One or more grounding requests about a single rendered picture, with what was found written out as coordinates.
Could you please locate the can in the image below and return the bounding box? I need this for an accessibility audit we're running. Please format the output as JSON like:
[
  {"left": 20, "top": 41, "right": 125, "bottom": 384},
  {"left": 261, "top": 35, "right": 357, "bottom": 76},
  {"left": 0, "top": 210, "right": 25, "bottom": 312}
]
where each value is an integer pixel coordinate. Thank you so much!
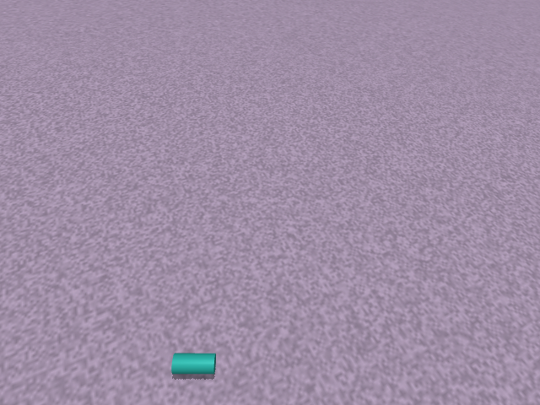
[{"left": 171, "top": 354, "right": 216, "bottom": 374}]

